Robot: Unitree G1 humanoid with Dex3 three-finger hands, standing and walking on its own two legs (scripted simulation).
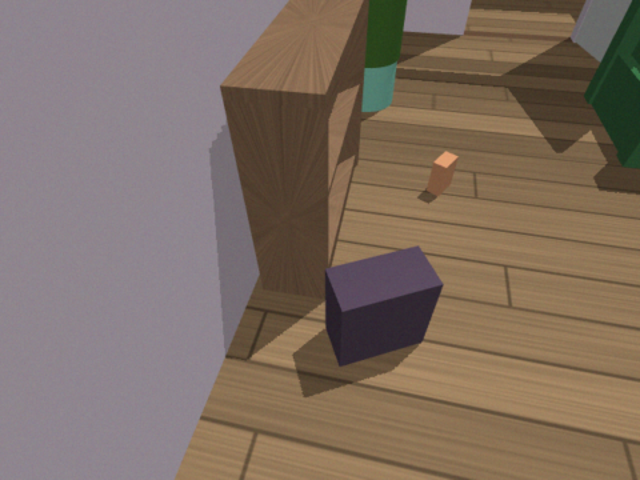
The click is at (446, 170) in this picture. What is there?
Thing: carton on end
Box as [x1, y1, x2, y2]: [427, 151, 458, 196]
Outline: 446,151 433,162 427,186 428,191 438,196 449,185 458,156
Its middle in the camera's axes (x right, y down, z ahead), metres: +0.59 -0.35 +1.88
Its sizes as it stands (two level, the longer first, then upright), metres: 0.118 0.069 0.172
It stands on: the floor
